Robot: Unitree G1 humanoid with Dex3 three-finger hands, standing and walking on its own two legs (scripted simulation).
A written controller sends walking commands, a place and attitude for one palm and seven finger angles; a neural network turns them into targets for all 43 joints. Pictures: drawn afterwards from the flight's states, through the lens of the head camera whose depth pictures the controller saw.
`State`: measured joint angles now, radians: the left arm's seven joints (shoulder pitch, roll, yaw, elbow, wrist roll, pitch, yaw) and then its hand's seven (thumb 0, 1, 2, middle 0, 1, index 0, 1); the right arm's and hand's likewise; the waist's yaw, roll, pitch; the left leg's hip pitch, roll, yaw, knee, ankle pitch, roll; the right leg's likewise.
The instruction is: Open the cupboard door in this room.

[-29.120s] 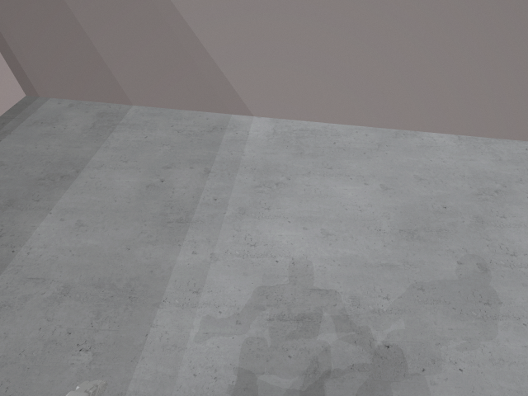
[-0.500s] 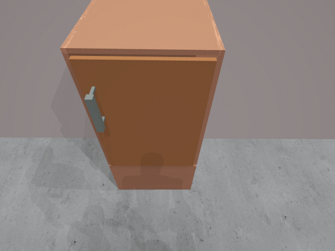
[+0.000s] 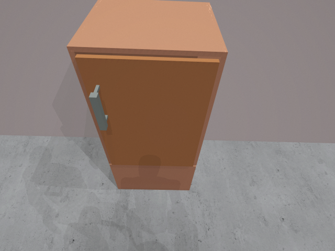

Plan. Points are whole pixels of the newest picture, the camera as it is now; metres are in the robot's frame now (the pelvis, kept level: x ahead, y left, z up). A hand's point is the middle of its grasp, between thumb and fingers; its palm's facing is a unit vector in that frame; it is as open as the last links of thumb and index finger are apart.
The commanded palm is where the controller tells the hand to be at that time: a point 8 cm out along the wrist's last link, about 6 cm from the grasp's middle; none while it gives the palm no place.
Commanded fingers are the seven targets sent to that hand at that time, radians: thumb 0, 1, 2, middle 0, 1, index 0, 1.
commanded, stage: look again from close up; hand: left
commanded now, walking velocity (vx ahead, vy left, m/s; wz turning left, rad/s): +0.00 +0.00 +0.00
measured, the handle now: (100, 108) +0.53 +0.26 -0.01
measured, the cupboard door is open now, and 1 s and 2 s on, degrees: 0 0 0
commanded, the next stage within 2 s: raise the hand with hooked fingers in 0.02 s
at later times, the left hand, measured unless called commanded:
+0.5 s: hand (98, 233) +0.17 +0.17 -0.04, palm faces +0.00 -1.00 +0.01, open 8.3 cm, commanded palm +0.13 +0.24 -0.05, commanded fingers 0.00 0.43 0.70 -0.23 -0.60 -0.23 -0.60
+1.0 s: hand (72, 220) +0.19 +0.23 -0.03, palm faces +0.06 -1.00 -0.05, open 11.3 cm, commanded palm +0.15 +0.28 -0.02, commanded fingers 0.00 -0.15 0.45 -0.28 -0.98 -0.28 -0.98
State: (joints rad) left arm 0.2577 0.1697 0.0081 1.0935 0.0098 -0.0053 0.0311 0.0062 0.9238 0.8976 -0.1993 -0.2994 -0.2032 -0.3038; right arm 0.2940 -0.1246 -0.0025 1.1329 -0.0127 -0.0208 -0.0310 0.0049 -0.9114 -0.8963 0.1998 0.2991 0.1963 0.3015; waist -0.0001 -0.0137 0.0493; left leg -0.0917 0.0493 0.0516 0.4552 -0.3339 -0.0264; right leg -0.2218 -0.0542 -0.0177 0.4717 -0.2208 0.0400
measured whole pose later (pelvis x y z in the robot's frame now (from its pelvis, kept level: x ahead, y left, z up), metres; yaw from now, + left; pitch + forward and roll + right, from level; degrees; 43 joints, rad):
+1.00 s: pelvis -0.05 -0.01 -0.08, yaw +3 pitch +14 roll -1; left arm 0.26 0.30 0.34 0.10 -0.35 -0.31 -0.39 0.00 0.08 0.54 -0.26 -0.83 -0.26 -0.84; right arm 0.31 -0.23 0.01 0.56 0.03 -0.25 -0.05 0.02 -0.90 -0.90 0.21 0.30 0.20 0.30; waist -0.03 0.02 -0.12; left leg -0.83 0.05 -0.03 1.15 -0.56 -0.03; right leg -0.90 -0.07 -0.05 1.08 -0.41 0.03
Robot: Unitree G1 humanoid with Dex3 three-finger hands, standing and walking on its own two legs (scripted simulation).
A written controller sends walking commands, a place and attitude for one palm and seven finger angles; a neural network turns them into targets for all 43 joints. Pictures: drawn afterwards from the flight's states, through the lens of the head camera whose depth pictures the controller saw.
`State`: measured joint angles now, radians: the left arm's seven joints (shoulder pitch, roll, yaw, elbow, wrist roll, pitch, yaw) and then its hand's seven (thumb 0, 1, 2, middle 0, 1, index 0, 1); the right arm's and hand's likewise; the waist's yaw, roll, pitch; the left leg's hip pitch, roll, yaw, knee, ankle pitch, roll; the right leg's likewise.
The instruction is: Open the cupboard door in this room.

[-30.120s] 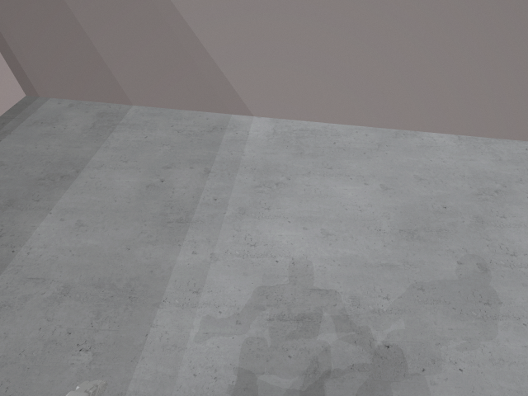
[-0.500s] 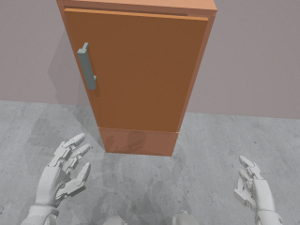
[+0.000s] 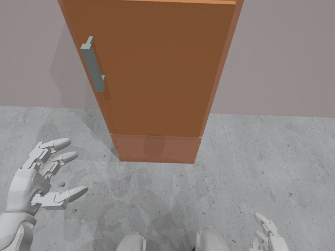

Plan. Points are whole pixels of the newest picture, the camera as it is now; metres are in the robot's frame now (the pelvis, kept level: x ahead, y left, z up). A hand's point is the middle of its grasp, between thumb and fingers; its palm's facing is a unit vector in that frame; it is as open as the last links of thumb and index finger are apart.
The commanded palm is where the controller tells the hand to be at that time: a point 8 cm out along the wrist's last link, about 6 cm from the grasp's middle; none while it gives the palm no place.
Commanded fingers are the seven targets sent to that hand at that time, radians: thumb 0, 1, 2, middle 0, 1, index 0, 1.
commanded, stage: raise the hand with hooked fingers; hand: left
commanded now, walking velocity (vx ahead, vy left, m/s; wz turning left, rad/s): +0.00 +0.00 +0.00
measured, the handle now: (95, 65) +0.59 +0.24 +0.08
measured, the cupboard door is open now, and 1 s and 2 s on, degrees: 0 0 0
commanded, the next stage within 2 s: move the hooked fingers beside the handle in 1.22 s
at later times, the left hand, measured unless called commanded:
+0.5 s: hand (43, 161) +0.28 +0.27 +0.08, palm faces +0.03 -1.00 -0.05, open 13.8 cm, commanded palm +0.26 +0.32 +0.09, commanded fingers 0.00 -0.50 0.30 -0.30 -1.20 -0.30 -1.20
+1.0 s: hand (49, 143) +0.32 +0.26 +0.10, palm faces +0.01 -1.00 -0.03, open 13.9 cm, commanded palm +0.28 +0.31 +0.10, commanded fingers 0.00 -0.50 0.30 -0.30 -1.20 -0.30 -1.20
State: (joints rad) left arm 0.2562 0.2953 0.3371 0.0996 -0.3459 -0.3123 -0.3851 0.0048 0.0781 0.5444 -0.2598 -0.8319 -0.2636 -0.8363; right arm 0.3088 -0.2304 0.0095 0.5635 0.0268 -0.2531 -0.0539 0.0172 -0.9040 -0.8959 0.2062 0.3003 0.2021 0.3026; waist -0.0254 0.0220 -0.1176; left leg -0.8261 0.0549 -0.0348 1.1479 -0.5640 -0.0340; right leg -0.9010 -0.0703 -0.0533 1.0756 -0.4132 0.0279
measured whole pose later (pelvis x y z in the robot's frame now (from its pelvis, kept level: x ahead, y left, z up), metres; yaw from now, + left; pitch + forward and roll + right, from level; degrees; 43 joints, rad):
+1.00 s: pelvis +0.02 -0.01 +0.03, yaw +0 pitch +12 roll -1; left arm -0.03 0.40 0.47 0.42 -0.36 -0.30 -0.52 -0.01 -0.50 0.30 -0.30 -1.20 -0.30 -1.20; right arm 0.31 -0.29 0.02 0.54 0.03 -0.19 -0.07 0.01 -0.91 -0.90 0.20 0.30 0.20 0.30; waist -0.03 0.01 -0.08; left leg -0.65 0.06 -0.02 0.96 -0.51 -0.04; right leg -0.74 -0.05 -0.05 0.91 -0.37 0.02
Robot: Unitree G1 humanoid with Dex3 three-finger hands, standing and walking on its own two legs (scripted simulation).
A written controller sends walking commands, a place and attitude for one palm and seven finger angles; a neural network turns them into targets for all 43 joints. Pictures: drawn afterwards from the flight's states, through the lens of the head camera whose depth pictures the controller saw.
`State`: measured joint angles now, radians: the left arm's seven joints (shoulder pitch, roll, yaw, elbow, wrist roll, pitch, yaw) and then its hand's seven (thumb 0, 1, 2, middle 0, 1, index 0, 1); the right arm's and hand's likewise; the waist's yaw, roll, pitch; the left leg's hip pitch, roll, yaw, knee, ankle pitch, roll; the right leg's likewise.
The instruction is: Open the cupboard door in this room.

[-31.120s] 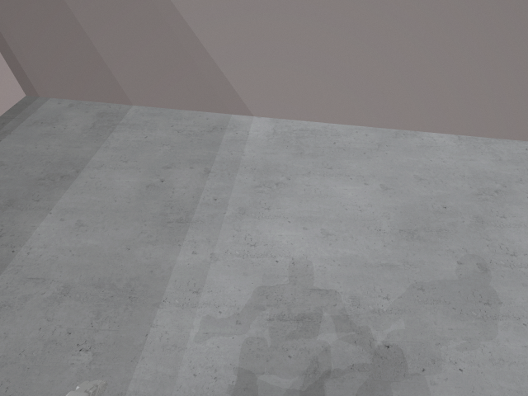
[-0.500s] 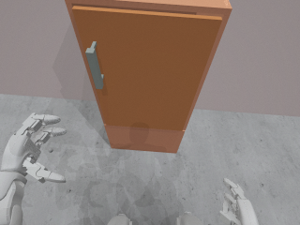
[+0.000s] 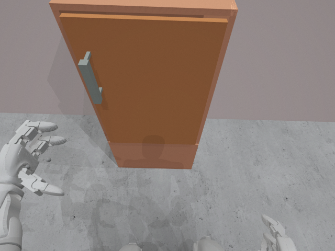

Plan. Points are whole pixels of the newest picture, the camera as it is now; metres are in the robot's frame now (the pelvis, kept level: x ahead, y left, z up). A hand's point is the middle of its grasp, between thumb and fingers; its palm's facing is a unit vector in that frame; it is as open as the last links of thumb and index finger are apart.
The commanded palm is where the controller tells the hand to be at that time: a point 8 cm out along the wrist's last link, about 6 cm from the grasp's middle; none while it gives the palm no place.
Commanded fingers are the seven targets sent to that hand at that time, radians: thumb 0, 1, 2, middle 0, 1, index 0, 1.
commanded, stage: raise the hand with hooked fingers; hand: left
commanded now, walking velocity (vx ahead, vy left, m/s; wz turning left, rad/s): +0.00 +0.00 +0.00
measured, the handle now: (93, 78) +0.57 +0.25 +0.05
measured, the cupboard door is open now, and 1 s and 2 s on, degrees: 0 0 0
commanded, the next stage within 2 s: move the hooked fingers beside the handle in 0.22 s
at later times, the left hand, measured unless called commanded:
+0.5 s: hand (47, 155) +0.30 +0.28 +0.07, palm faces +0.03 -1.00 -0.02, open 13.9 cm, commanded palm +0.29 +0.32 +0.07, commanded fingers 0.00 -0.50 0.30 -0.30 -1.20 -0.30 -1.20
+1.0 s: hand (61, 125) +0.39 +0.28 +0.06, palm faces +0.01 -1.00 -0.01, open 13.9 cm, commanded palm +0.36 +0.33 +0.06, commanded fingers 0.00 -0.50 0.30 -0.30 -1.20 -0.30 -1.20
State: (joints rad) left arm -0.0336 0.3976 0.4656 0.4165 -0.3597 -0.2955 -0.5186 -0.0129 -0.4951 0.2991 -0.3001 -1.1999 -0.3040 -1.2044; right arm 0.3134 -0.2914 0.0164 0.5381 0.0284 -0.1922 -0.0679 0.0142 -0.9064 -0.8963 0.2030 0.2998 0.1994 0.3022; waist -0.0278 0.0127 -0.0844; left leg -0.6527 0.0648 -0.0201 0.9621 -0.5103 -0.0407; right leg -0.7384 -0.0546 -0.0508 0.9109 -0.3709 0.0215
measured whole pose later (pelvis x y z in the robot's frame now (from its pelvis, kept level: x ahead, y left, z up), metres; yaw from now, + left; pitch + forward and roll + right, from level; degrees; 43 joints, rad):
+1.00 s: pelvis -0.01 +0.00 -0.01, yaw -1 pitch +16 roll -1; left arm -0.46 0.52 0.51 0.83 -0.26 -0.33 -0.52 -0.01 -0.50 0.30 -0.30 -1.20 -0.30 -1.20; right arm 0.35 -0.29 0.03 0.58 0.02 -0.10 -0.07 0.01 -0.91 -0.90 0.20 0.30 0.20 0.30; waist -0.07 0.00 -0.09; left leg -0.77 0.07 -0.01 1.01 -0.52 -0.03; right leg -0.86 -0.05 -0.03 0.95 -0.36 0.03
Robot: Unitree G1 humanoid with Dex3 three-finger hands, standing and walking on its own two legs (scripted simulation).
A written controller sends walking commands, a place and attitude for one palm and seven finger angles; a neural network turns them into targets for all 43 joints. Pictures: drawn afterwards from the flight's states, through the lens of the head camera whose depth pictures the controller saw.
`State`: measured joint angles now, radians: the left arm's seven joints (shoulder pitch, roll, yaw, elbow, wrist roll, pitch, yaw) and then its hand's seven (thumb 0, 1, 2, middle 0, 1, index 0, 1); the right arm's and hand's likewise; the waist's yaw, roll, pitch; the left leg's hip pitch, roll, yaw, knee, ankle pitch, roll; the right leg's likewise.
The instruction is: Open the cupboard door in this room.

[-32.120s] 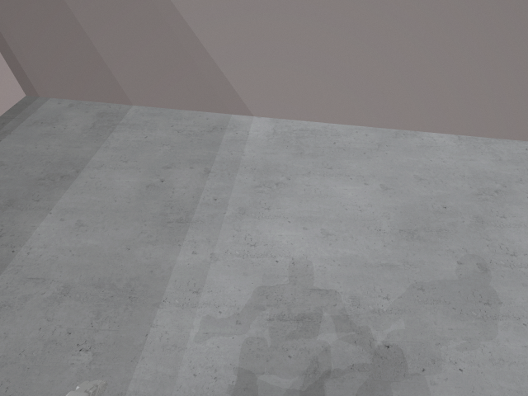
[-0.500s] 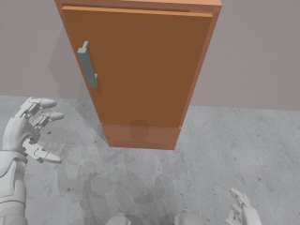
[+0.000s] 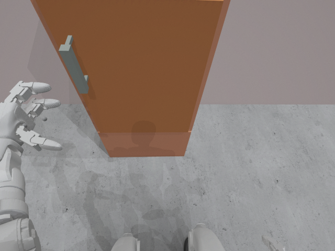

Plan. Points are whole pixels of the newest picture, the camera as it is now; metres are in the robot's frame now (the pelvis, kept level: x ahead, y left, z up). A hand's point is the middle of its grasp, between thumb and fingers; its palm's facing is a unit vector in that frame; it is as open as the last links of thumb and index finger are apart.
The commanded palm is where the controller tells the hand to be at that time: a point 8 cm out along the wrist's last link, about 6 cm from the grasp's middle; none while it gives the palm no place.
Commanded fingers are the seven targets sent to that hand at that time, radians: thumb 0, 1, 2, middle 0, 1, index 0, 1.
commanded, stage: move the hooked fingers beside the handle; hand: left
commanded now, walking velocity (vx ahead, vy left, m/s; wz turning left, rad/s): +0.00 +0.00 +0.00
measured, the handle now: (77, 66) +0.57 +0.25 +0.06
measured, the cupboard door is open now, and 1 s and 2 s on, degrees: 0 0 0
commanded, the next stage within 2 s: slide the fingers in behind the handle in 1.72 s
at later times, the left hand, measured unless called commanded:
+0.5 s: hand (47, 94) +0.46 +0.29 +0.07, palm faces +0.01 -1.00 -0.01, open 13.9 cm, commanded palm +0.45 +0.34 +0.07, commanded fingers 0.00 -0.50 0.30 -0.30 -1.20 -0.30 -1.20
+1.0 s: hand (52, 72) +0.54 +0.30 +0.07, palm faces +0.01 -1.00 -0.02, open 13.9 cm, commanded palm +0.52 +0.34 +0.06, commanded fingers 0.00 -0.50 0.30 -0.30 -1.20 -0.30 -1.20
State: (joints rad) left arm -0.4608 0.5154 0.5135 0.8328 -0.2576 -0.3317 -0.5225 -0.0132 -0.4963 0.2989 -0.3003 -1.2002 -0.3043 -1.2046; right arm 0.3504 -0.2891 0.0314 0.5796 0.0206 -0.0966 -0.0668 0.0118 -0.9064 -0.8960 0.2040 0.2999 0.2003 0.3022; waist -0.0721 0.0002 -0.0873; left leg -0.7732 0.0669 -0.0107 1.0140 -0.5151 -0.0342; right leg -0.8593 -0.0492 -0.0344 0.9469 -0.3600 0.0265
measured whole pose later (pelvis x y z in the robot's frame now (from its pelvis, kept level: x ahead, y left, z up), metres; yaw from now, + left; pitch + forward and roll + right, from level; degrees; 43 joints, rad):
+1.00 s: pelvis -0.01 +0.02 -0.03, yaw -2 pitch +27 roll -5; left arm -1.06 0.92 0.60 1.29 -0.04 -0.29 -0.53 -0.01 -0.50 0.30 -0.30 -1.20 -0.30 -1.20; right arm 0.40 -0.29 0.10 0.56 -0.01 0.08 -0.04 0.00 -0.91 -0.90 0.20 0.30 0.20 0.30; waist -0.24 0.01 -0.06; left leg -1.08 0.09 -0.04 1.17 -0.55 -0.01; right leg -1.12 -0.03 -0.05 1.00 -0.34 0.05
